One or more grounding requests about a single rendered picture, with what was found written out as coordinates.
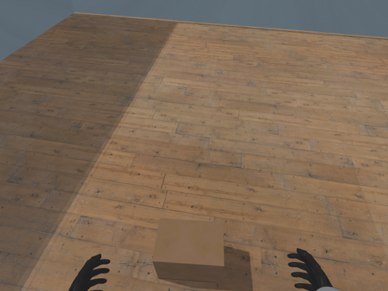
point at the robot left hand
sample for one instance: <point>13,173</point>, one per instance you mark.
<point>82,282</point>

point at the carton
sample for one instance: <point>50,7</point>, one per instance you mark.
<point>189,250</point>

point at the robot right hand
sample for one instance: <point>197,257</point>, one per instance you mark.
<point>315,275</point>

